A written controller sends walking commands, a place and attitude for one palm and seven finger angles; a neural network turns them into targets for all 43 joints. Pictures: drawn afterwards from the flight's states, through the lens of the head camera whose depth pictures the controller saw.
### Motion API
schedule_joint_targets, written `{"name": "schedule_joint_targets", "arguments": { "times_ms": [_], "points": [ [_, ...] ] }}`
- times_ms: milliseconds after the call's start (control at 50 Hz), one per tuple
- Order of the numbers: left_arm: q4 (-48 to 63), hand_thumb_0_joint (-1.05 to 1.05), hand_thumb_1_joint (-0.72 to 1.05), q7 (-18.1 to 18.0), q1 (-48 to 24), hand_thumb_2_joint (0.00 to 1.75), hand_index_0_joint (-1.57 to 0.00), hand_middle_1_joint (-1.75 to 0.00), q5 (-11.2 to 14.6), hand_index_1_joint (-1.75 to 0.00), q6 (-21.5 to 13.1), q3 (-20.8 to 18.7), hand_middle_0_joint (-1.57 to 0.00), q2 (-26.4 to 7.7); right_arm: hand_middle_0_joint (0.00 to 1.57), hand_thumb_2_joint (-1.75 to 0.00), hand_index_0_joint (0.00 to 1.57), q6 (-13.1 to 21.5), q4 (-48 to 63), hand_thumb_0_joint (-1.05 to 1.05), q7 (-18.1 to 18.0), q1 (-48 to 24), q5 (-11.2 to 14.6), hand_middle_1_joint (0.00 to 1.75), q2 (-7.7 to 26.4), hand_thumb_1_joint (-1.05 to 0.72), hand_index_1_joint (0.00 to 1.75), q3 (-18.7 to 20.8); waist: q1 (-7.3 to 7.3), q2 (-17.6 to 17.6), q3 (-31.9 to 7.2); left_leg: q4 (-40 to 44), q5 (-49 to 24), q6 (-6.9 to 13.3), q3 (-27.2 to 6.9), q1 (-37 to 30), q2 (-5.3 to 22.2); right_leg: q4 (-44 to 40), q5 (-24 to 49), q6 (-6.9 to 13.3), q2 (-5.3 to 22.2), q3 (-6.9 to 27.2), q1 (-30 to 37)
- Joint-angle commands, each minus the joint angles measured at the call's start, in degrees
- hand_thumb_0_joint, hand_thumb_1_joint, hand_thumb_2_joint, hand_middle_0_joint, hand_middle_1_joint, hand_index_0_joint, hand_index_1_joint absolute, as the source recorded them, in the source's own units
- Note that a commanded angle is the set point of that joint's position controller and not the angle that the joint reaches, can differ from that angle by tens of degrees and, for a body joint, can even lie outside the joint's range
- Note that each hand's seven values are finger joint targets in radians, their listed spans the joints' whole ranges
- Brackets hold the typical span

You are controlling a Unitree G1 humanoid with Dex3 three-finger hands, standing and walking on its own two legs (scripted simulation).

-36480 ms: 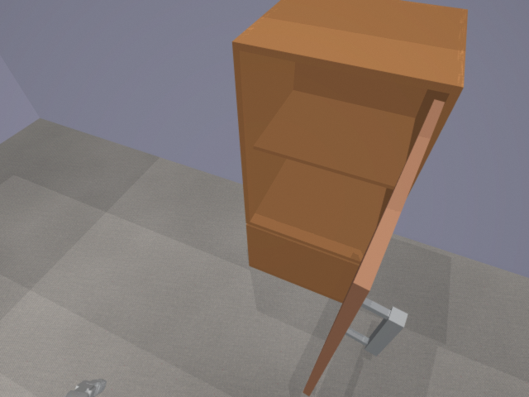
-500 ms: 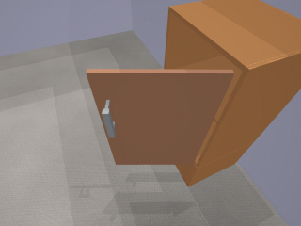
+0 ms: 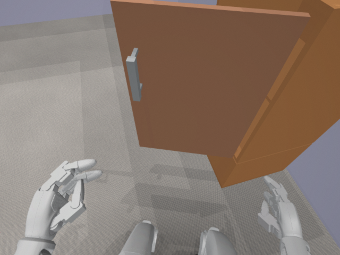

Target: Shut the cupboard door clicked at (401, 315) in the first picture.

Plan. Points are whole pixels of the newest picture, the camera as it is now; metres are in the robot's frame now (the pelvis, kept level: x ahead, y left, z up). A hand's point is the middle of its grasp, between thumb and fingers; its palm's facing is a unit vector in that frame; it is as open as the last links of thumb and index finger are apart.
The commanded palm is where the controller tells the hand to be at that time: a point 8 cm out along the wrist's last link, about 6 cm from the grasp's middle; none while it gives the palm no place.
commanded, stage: raise the hand and make a fist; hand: left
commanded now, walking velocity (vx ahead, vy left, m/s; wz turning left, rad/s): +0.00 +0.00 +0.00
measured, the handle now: (136, 75) +0.52 +0.17 +0.11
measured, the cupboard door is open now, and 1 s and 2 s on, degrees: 66 66 66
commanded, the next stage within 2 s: bring the fist close to the handle in 1.38 s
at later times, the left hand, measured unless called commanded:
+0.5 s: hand (75, 177) +0.24 +0.22 +0.08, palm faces -0.01 -1.00 -0.03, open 3.4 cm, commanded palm +0.21 +0.27 +0.09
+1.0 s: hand (77, 159) +0.26 +0.22 +0.11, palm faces -0.01 -1.00 -0.05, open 3.1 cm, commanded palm +0.24 +0.27 +0.11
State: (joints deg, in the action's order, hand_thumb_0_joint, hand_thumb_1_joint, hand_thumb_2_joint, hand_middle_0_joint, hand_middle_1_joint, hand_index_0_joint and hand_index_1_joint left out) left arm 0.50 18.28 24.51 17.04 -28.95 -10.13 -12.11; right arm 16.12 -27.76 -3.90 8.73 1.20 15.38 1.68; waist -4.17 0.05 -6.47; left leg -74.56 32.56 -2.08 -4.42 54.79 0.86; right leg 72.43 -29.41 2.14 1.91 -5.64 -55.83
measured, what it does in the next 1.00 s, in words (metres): shifts its weight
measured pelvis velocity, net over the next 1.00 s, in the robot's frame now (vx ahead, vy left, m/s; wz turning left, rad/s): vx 0.04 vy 0.03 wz -0.01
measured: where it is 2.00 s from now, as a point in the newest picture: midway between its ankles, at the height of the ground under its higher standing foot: outside the picture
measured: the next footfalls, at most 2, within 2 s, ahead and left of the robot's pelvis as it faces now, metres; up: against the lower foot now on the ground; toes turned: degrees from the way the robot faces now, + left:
none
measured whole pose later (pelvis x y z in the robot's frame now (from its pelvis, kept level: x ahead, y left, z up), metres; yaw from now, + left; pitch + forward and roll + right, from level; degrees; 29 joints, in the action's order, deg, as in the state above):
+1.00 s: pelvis +0.04 +0.03 +0.04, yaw -1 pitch +12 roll -2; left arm 5.8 14.4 21.4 16.2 -16.4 -9.4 -14.2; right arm 9.3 -26.6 -2.7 15.8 1.4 13.5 -2.3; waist -1.2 -2.3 -7.2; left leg -64.0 31.2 0.5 -2.6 44.7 0.1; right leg 60.1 -26.8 -0.9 1.9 -3.6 -45.1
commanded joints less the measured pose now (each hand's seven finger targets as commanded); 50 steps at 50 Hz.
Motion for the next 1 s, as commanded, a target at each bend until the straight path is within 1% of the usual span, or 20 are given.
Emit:
{"name": "schedule_joint_targets", "arguments": {
  "times_ms": [0,80,100,120,200,280,300,380,400,460,540,600,620,660,700,720,760,800,880,980],
  "points": [
    [10.67,0.0,0.9,1.09,-9.18,0.9,-0.69,-0.84,0.69,-0.84,1.95,-2.25,-0.69,-9.15,0.2,-0.9,0.2,2.61,7.03,0.0,-1.98,1.24,0.99,0.3,5.79,-0.9,0.3,1.14,4.81,-1.67,-9.22,11.47,-1.07,3.76,3.26,0.15,-1.74,-21.33,-14.0,-0.92,-1.2,10.78,11.15],
    [11.04,0.0,0.9,-0.68,-5.28,0.9,-0.77,-0.92,1.71,-0.92,8.48,-5.3,-0.77,-9.34,0.2,-0.9,0.2,1.8,8.83,0.0,-1.45,0.54,1.36,0.3,4.67,-0.9,0.3,0.91,2.26,0.4,-11.68,14.49,-2.46,3.31,3.28,-0.88,-2.29,-22.75,-14.1,-1.48,-0.49,10.33,15.58],
    [10.19,0.0,0.9,-1.56,-4.4,0.9,-0.79,-0.94,1.68,-0.94,9.34,-6.34,-0.79,-9.73,0.2,-0.9,0.2,1.55,8.9,0.0,-1.4,-0.05,1.21,0.3,4.28,-0.9,0.3,0.71,1.55,0.95,-10.54,15.2,-2.87,3.28,2.96,-0.39,-2.17,-22.58,-13.77,-1.14,-0.76,9.82,16.28],
    [12.34,0.0,0.9,-2.32,-4.79,0.9,-0.81,-0.96,1.83,-0.96,9.08,-6.1,-0.81,-9.08,0.2,-0.9,0.2,1.65,9.15,0.0,-1.17,0.25,0.97,0.3,4.13,-0.9,0.3,0.65,1.54,0.65,-11.7,15.82,-4.11,3.19,2.65,-1.3,-2.17,-21.84,-11.63,-1.19,-0.74,8.98,16.61],
    [13.73,0.0,0.9,-5.01,-4.02,0.9,-0.88,-1.04,0.68,-1.04,6.22,-4.38,-0.88,-7.65,0.2,-0.9,0.2,2.12,8.66,0.0,-0.49,0.65,0.16,0.3,4.24,-0.9,0.3,0.49,2.02,0.82,-10.57,17.99,-5.96,3.14,1.67,-3.45,-1.9,-19.3,-5.89,-0.79,-1.62,5.61,14.79],
    [13.01,0.0,0.9,-4.67,-4.14,0.9,-0.95,-1.12,0.06,-1.12,3.8,-1.52,-0.95,-5.91,0.2,-0.9,0.2,2.34,8.31,0.0,-0.14,2.48,-0.13,0.3,5.44,-0.9,0.3,0.6,3.58,0.18,-8.86,19.46,-4.71,2.94,1.14,-5.04,-1.83,-17.47,-2.69,-0.78,-1.94,3.06,11.84],
    [13.0,0.0,0.9,-4.5,-4.21,0.9,-0.97,-1.14,-0.08,-1.14,3.72,-1.85,-0.97,-6.69,0.2,-0.9,0.2,2.23,8.26,0.0,-0.18,2.41,-0.2,0.3,5.74,-0.9,0.3,0.5,3.27,0.2,-8.7,19.85,-5.09,2.97,0.78,-5.19,-1.81,-17.06,-1.73,-0.49,-2.11,2.71,12.28],
    [17.66,0.0,0.9,-4.86,-2.35,0.9,-1.04,-1.22,-0.32,-1.22,3.47,-1.5,-1.04,-6.6,0.2,-0.9,0.2,1.87,8.92,0.0,0.11,3.4,-0.23,0.3,5.98,-0.9,0.3,0.79,2.6,-3.44,-13.28,21.31,-10.16,2.29,0.1,-10.15,-1.56,-14.94,5.25,-0.22,-2.4,0.89,13.71],
    [18.39,0.0,0.9,-5.32,-2.07,0.9,-1.06,-1.24,-0.67,-1.24,3.85,-1.96,-1.06,-7.48,0.2,-0.9,0.2,1.49,9.02,0.0,0.14,3.41,-0.3,0.3,6.11,-0.9,0.3,0.78,2.54,-3.47,-13.31,21.45,-11.81,2.26,-0.12,-10.59,-1.47,-14.64,6.69,-0.08,-2.65,0.72,14.31],
    [19.73,0.0,0.9,-6.1,-1.29,0.9,-1.12,-1.3,-1.02,-1.3,4.53,-0.92,-1.12,-6.25,0.2,-0.9,0.2,0.33,9.39,0.0,0.41,3.78,-0.28,0.3,5.88,-0.9,0.3,0.87,2.91,-4.38,-12.8,21.86,-14.61,1.68,-0.26,-12.44,-1.16,-14.61,9.1,-0.21,-2.78,0.09,14.17],
    [19.48,0.0,0.9,-6.4,-1.86,0.9,-1.19,-1.38,-1.55,-1.38,5.93,-0.04,-1.19,-5.72,0.2,-0.9,0.2,-1.34,10.19,0.0,0.55,4.25,-0.23,0.3,5.8,-0.9,0.3,0.65,3.42,-4.83,-11.35,22.2,-15.9,1.33,-0.28,-13.24,-1.15,-15.06,10.6,-0.23,-3.05,-0.08,14.28],
    [19.33,0.0,0.9,-6.07,-2.53,0.9,-1.24,-1.44,-1.88,-1.44,6.83,-0.62,-1.24,-6.84,0.2,-0.9,0.2,-2.3,10.5,0.0,0.53,4.57,-0.28,0.3,5.94,-0.9,0.3,0.42,3.61,-4.67,-11.56,22.02,-17.61,1.39,-0.26,-13.71,-1.06,-15.33,12.18,-0.18,-3.23,-0.04,14.99],
    [19.58,0.0,0.9,-5.72,-2.89,0.9,-1.26,-1.46,-1.78,-1.46,7.05,0.18,-1.26,-6.0,0.2,-0.9,0.2,-2.53,10.8,0.0,0.61,4.63,-0.11,0.3,5.72,-0.9,0.3,0.32,3.78,-5.07,-11.24,22.2,-17.45,1.31,-0.03,-14.16,-1.06,-15.58,12.3,-0.22,-3.21,-0.12,15.21],
    [18.94,0.0,0.9,-5.25,-3.13,0.9,-1.3,-1.5,-1.31,-1.5,7.59,-0.51,-1.3,-6.26,0.2,-0.9,0.2,-2.94,11.09,0.0,0.61,4.79,-0.03,0.3,5.74,-0.9,0.3,0.21,3.78,-3.97,-11.62,22.28,-17.19,1.32,0.12,-14.12,-1.13,-16.12,12.63,-0.29,-3.32,-0.07,16.12],
    [18.42,0.0,0.9,-5.0,-4.68,0.9,-1.3,-1.5,-1.14,-1.5,7.97,-1.71,-1.3,-7.8,0.2,-0.9,0.2,-3.24,11.02,0.0,0.43,4.71,-0.12,0.3,5.83,-0.9,0.3,0.01,3.83,-3.27,-11.09,22.09,-17.1,1.58,0.24,-13.48,-1.24,-16.47,13.03,-0.19,-3.42,0.24,16.94],
    [18.82,0.0,0.9,-4.63,-4.67,0.9,-1.3,-1.5,-0.99,-1.5,7.97,-1.09,-1.3,-6.88,0.2,-0.9,0.2,-3.29,11.27,0.0,0.47,4.77,0.05,0.3,5.75,-0.9,0.3,-0.03,3.82,-3.6,-11.81,22.24,-17.9,1.47,0.35,-14.22,-1.21,-16.58,13.58,-0.23,-3.35,0.24,17.32],
    [19.03,0.0,0.9,-4.38,-5.08,0.9,-1.3,-1.5,-0.57,-1.5,8.06,-1.84,-1.3,-7.45,0.2,-0.9,0.2,-3.32,11.26,0.0,0.52,4.73,0.08,0.3,5.54,-0.9,0.3,-0.22,3.49,-5.02,-12.4,22.27,-18.73,1.46,0.66,-14.7,-1.36,-16.89,14.51,-0.18,-3.26,0.37,18.24],
    [17.76,0.0,0.9,-4.18,-5.47,0.9,-1.3,-1.5,-0.33,-1.5,8.33,-2.87,-1.3,-8.45,0.2,-0.9,0.2,-3.43,10.86,0.0,0.42,4.65,0.06,0.3,5.64,-0.9,0.3,-0.3,3.55,-3.02,-11.91,22.12,-18.52,1.75,0.81,-13.86,-1.41,-17.53,14.69,-0.13,-3.36,0.7,19.48],
    [18.46,0.0,0.9,-3.77,-6.56,0.9,-1.3,-1.5,0.1,-1.5,8.34,-2.58,-1.3,-8.2,0.2,-0.9,0.2,-3.28,10.85,0.0,0.35,4.88,0.39,0.3,5.68,-0.9,0.3,-0.3,3.91,-3.79,-12.11,22.5,-18.98,1.84,1.33,-14.86,-1.42,-18.39,15.39,-0.38,-3.12,0.86,20.2],
    [16.08,0.0,0.9,-3.7,-6.16,0.9,-1.3,-1.5,0.89,-1.5,8.64,-3.88,-1.3,-8.6,0.2,-0.9,0.2,-3.12,10.3,0.0,0.2,4.81,0.43,0.3,5.66,-0.9,0.3,-0.22,3.6,-1.84,-11.94,22.89,-17.99,2.18,1.96,-13.73,-1.75,-19.95,14.92,-0.6,-2.8,1.76,22.55]
  ]
}}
